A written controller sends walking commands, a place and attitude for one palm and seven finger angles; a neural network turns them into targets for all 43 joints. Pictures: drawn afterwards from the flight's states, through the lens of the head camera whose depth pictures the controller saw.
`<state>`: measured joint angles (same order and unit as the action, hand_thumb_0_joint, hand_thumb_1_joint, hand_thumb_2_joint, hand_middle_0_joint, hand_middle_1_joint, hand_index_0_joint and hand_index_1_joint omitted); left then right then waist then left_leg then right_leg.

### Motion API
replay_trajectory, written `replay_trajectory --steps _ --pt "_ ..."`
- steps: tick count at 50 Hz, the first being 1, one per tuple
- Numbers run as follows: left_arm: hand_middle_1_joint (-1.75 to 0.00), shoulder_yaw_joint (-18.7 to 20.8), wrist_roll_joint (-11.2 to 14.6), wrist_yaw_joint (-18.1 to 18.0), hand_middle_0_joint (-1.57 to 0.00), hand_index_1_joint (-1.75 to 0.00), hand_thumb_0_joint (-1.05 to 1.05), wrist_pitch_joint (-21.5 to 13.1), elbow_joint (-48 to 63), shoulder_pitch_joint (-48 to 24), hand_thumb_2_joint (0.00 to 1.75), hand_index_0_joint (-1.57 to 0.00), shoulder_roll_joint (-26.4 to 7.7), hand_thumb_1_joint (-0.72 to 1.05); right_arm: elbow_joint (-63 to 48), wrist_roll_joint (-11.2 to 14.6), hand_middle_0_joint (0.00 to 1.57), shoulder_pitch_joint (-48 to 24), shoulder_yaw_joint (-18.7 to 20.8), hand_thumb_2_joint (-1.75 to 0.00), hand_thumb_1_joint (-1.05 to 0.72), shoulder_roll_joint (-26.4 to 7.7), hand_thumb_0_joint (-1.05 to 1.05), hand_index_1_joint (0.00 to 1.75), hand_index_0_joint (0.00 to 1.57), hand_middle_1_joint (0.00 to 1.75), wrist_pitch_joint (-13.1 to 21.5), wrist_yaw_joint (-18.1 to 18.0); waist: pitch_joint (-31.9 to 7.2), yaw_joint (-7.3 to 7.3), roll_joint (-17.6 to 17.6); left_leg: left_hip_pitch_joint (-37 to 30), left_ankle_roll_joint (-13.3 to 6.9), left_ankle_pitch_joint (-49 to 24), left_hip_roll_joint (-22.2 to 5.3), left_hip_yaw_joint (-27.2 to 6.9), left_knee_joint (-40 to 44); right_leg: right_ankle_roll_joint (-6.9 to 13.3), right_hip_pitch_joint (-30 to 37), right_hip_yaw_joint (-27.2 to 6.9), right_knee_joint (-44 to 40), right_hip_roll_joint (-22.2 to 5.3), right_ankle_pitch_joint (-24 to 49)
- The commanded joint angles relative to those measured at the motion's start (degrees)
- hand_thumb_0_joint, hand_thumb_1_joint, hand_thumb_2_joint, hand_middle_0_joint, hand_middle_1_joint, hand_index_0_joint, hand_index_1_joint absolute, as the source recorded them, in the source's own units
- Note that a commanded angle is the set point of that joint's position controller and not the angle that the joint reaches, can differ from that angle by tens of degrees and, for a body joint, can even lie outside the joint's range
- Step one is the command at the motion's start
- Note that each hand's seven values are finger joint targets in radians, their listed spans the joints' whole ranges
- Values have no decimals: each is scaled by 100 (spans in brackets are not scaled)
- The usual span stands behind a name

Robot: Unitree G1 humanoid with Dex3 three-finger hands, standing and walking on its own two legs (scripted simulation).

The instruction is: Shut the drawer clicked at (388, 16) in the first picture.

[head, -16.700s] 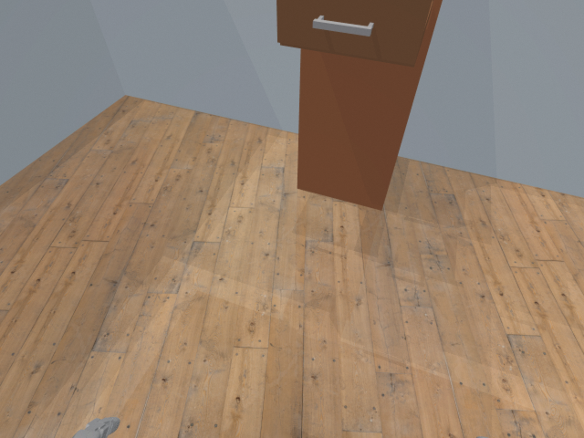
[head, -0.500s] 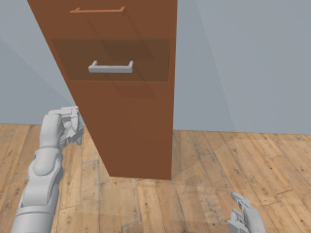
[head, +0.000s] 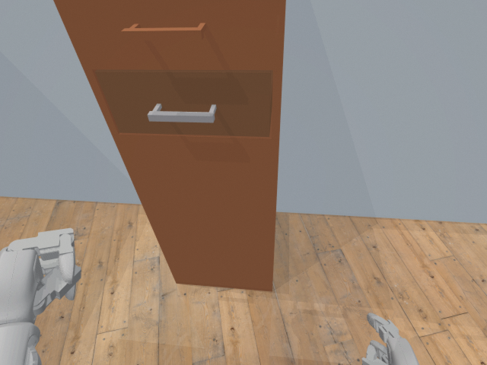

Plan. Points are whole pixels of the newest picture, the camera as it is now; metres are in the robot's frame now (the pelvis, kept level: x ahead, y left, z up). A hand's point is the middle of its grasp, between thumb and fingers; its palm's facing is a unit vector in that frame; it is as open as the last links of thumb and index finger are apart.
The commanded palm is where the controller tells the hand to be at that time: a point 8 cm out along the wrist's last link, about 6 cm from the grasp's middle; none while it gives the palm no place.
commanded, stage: draw the hand back to the body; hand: left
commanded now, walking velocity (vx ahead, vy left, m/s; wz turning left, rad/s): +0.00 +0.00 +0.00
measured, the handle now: (183, 112) +0.59 +0.21 +0.13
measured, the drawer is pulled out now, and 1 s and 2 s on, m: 0.00 0.00 0.00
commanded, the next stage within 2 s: step back with the hand held close in 0.20 s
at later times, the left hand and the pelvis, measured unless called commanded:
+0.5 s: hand (65, 259) +0.19 +0.25 +0.16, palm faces +0.36 -0.81 -0.47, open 3.2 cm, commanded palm +0.13 +0.29 +0.17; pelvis +0.00 +0.01 +0.00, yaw -1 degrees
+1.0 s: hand (21, 327) +0.12 +0.27 +0.14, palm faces +0.35 -0.82 -0.46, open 3.2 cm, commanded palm +0.06 +0.31 +0.17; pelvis -0.07 +0.03 -0.01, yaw +0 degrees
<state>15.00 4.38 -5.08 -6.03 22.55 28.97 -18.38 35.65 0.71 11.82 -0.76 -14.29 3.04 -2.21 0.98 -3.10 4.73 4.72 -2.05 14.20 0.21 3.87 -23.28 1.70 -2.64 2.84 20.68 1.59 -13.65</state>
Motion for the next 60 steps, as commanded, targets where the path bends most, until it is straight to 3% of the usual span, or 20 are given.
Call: replay_trajectory --steps 1,6,12,16,17,19,24,25,29,30,34,38,44,49,52,53,55,56,57,60 --pt "-160 736 45 -152 -140 -160 0 -417 1677 99 90 -140 -988 90 -1053 14 20 -831 231 -90 -90 -466 0 30 20 30 382 -99 -392 -21 -71 -164 31 -1262 -167 -352 202 -35 -339 -341 -349 -177 1051" --pt "-160 503 -26 -204 -140 -160 0 -385 1377 -459 90 -140 -809 90 -914 -4 20 -769 256 -90 -90 -510 0 30 20 30 415 -175 127 132 -328 -151 -22 -811 -170 -371 236 -54 -788 -337 -514 -177 490" --pt "-160 703 -46 -267 -140 -160 0 -420 1543 -427 90 -140 -989 90 -923 -51 20 -764 206 -90 -90 -484 0 30 20 30 486 -194 -468 -29 -122 -272 -4 -1130 -134 -443 251 -22 -365 -288 -325 -209 842" --pt "-160 669 -7 -219 -140 -160 0 -344 1452 -135 90 -140 -878 90 -947 -51 20 -806 193 -90 -90 -443 0 30 20 30 430 -176 -407 -52 -275 -234 12 -1534 -156 -391 192 -33 -264 -301 -260 -195 1311" --pt "-160 1622 -12 -240 -140 -160 0 -607 2205 -1119 90 -140 -1913 90 -1186 25 20 -779 223 -90 -90 -571 0 30 20 30 310 -144 9 147 -219 217 -115 -1064 -282 -519 36 -39 -796 -966 -488 -484 1695" --pt "-160 1109 -56 -151 -140 -160 0 -619 1426 -179 90 -140 -1237 90 -1041 -36 20 -721 238 -90 -90 -483 0 30 20 30 187 -125 42 204 -550 237 -112 -1042 -298 -537 -66 -30 -866 -974 -467 -665 1956" --pt "-160 888 -83 -114 -140 -160 0 -579 1392 501 90 -140 -981 90 -1239 -6 20 -675 335 -90 -90 -584 0 30 20 30 -59 -86 -715 230 -322 143 -105 -2122 -477 -492 -62 -145 -589 -626 39 -576 2336" --pt "-160 956 -72 -123 -140 -160 0 -579 1478 606 90 -140 -1066 90 -1276 -10 20 -736 350 -90 -90 -598 0 30 20 30 -92 -105 -831 206 -187 120 -113 -2353 -494 -512 -70 -159 -574 -580 122 -562 2414" --pt "-160 1279 -66 -197 -140 -160 0 -610 1965 830 90 -140 -1377 90 -1479 52 20 -732 394 -90 -90 -537 0 30 20 30 -222 -122 -1280 211 -564 322 -110 -2706 -591 -598 -147 -178 -329 -498 502 -521 2630" --pt "-160 1438 -58 -224 -140 -160 0 -631 2142 829 90 -140 -1574 90 -1506 38 20 -783 398 -90 -90 -569 0 30 20 30 -232 -156 -1370 166 -368 376 -115 -2808 -600 -638 -133 -183 -284 -486 597 -503 2641" --pt "-160 1429 -55 -270 -140 -160 0 -664 2324 987 90 -140 -1495 90 -1559 47 20 -686 412 -90 -90 -528 0 30 20 30 -196 -190 -1245 179 -18 694 -157 -2561 -757 -753 5 -200 -417 -460 880 -378 1878" --pt "-160 1334 -82 -283 -140 -160 0 -694 2186 906 90 -140 -1348 90 -1493 7 20 -624 421 -90 -90 -577 0 30 20 30 -80 -211 -777 209 186 1496 -270 -1468 -936 -897 314 -205 -445 -498 1120 -303 983" --pt "-160 1214 -184 -314 -140 -160 0 -804 1873 563 90 -140 -1195 90 -1433 22 20 -495 436 -90 -90 -617 0 30 20 30 78 -207 -228 338 -552 2554 -294 1292 -675 -941 227 -96 -632 -1056 556 -539 132" --pt "-160 1115 -192 -414 -140 -160 0 -944 2143 412 90 -140 -1266 90 -1326 -22 20 -398 428 -90 -90 -539 0 30 20 30 169 -176 -276 419 -1037 1397 -56 979 -204 -731 -934 265 -2130 -1520 -587 -1143 -1311" --pt "-160 1154 -216 -480 -140 -160 0 -1029 2393 401 90 -140 -1337 90 -1319 -47 20 -437 383 -90 -90 -556 0 30 20 30 218 -213 -378 438 -472 1359 -123 917 -372 -1006 -359 101 -2065 -1046 -210 -819 -1058" --pt "-160 1252 -235 -498 -140 -160 0 -1056 2419 458 90 -140 -1397 90 -1341 -50 20 -469 373 -90 -90 -582 0 30 20 30 248 -232 -403 413 -182 1717 -209 1125 -592 -1280 200 -55 -1665 -805 163 -513 -907" --pt "-160 1451 -353 -494 -140 -160 0 -1147 2594 436 90 -140 -1487 90 -1408 -61 20 -605 383 -90 -90 -698 0 30 20 30 360 -284 -520 306 970 3256 -507 2482 -1366 -2246 1543 -272 -94 -385 1887 109 -323" --pt "-160 1526 -417 -473 -140 -160 0 -1195 2597 440 90 -140 -1467 90 -1398 -93 20 -578 399 -90 -90 -652 0 30 20 30 411 -286 -575 268 1156 3768 -638 3077 -1652 -2430 1872 -304 300 -386 2663 236 -386" --pt "-160 1582 -434 -467 -140 -160 0 -1214 2607 427 90 -140 -1510 90 -1393 -110 20 -532 418 -90 -90 -596 0 30 20 30 447 -272 -595 266 1022 3791 -718 2943 -1754 -2454 1896 -293 244 -452 3102 247 -529" --pt "-160 1604 -320 -446 -140 -160 0 -1240 2433 732 90 -140 -1435 90 -1311 -135 20 -459 471 -90 -90 -543 0 30 20 30 607 -210 -630 264 325 2627 -669 1311 -1582 -2112 1299 -249 -561 -504 2559 214 -1039"
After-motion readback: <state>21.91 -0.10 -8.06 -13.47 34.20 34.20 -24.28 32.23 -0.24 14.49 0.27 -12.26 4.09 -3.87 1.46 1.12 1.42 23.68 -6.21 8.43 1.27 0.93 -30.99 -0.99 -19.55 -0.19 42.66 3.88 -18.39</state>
